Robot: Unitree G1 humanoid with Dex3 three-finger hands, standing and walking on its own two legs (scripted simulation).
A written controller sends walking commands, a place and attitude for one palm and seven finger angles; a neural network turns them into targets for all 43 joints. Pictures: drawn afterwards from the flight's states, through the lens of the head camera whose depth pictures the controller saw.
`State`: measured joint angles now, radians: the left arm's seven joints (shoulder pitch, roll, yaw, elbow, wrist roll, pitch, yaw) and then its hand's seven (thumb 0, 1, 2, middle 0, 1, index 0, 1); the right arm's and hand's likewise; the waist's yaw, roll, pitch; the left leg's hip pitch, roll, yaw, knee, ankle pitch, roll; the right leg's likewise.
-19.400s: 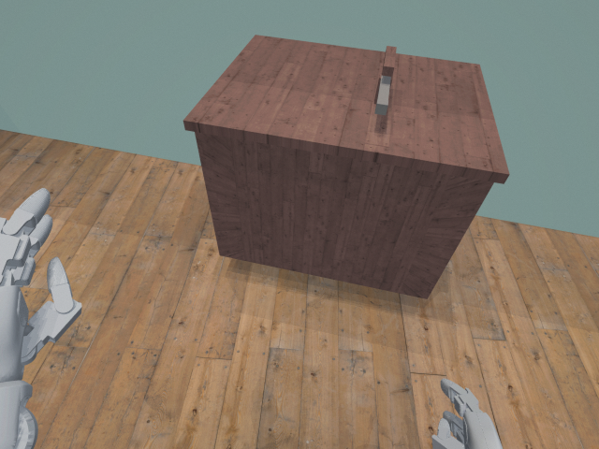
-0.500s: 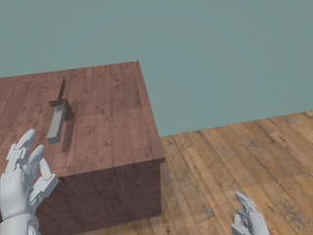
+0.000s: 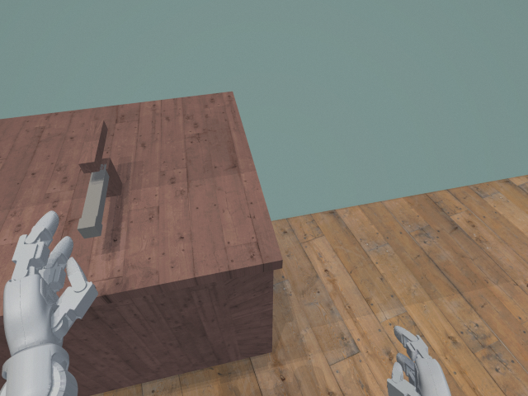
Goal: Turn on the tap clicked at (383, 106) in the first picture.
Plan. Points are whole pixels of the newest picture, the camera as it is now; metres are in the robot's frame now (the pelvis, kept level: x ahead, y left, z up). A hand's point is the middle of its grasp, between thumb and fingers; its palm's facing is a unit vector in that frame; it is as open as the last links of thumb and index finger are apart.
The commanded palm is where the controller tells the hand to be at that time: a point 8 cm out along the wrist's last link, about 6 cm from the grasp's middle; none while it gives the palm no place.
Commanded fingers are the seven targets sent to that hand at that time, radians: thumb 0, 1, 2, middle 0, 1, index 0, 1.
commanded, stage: reach beside the lever's end, fingers flat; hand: left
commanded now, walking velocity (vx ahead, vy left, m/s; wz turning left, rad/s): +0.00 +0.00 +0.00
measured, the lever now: (90, 227) +0.35 +0.36 +0.03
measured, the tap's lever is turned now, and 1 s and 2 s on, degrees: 0 0 0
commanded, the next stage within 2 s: push the lever round in 1.80 s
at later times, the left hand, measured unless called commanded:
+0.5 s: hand (82, 266) +0.25 +0.29 +0.09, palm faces +0.55 -0.83 -0.11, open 7.5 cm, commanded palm +0.20 +0.34 +0.09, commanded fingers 0.00 0.90 0.90 -0.18 -0.23 -0.18 -0.23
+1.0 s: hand (76, 251) +0.29 +0.34 +0.06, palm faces +0.57 -0.81 -0.11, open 7.7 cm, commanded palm +0.24 +0.37 +0.06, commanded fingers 0.00 0.90 0.90 -0.16 -0.17 -0.16 -0.17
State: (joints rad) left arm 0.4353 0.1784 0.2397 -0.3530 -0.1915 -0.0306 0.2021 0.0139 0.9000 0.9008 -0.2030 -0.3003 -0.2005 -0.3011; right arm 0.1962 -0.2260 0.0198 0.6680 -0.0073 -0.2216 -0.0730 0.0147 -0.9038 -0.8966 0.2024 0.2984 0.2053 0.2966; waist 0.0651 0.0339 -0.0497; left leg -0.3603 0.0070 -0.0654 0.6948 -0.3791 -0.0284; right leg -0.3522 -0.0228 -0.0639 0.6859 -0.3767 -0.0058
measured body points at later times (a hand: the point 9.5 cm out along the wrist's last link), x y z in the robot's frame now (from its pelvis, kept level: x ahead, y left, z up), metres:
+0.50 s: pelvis -0.01 +0.00 +0.00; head +0.01 +0.00 +0.45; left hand +0.22 +0.33 +0.09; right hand +0.16 -0.24 -0.10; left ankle -0.01 +0.14 -0.72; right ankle -0.01 -0.11 -0.72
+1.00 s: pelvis +0.00 +0.01 -0.01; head +0.05 +0.01 +0.43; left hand +0.25 +0.38 +0.07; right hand +0.14 -0.25 -0.12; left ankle -0.01 +0.14 -0.72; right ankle -0.01 -0.11 -0.72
